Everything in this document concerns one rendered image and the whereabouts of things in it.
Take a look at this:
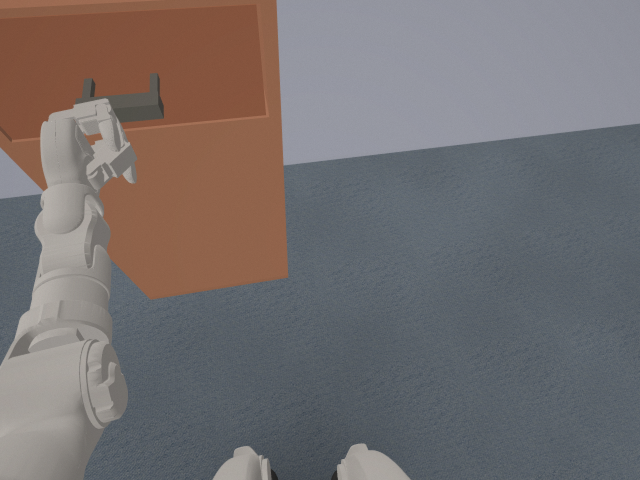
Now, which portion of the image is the robot left thigh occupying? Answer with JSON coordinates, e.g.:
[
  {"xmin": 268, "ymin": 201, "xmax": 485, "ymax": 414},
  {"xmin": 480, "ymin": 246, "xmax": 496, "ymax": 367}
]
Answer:
[{"xmin": 213, "ymin": 454, "xmax": 272, "ymax": 480}]

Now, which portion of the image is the cabinet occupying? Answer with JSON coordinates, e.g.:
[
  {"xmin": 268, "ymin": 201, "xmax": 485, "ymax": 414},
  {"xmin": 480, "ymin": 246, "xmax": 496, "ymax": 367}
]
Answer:
[{"xmin": 0, "ymin": 0, "xmax": 288, "ymax": 300}]

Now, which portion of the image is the left robot upper arm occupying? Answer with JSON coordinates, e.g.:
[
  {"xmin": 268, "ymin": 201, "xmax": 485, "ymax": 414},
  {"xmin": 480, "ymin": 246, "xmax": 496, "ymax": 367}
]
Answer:
[{"xmin": 0, "ymin": 339, "xmax": 128, "ymax": 480}]

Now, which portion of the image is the robot left forearm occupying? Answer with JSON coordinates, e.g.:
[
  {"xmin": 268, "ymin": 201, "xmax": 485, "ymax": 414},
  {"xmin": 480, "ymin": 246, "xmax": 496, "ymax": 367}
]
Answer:
[{"xmin": 0, "ymin": 183, "xmax": 113, "ymax": 369}]

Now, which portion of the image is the drawer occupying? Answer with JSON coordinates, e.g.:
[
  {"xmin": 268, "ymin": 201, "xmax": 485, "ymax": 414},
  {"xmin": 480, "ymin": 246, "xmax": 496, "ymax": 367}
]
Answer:
[{"xmin": 0, "ymin": 4, "xmax": 266, "ymax": 140}]

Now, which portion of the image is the robot right shin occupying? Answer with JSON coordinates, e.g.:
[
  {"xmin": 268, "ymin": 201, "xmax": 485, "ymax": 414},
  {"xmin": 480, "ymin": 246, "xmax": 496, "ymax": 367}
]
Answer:
[{"xmin": 345, "ymin": 444, "xmax": 368, "ymax": 459}]

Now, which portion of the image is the left robot hand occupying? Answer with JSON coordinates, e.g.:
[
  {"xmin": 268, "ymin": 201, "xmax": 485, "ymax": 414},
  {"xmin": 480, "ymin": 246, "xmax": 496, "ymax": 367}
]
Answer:
[{"xmin": 40, "ymin": 98, "xmax": 137, "ymax": 196}]

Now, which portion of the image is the handle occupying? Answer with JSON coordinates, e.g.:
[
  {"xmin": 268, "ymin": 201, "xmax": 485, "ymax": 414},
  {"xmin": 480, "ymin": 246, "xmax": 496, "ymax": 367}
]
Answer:
[{"xmin": 75, "ymin": 73, "xmax": 164, "ymax": 123}]

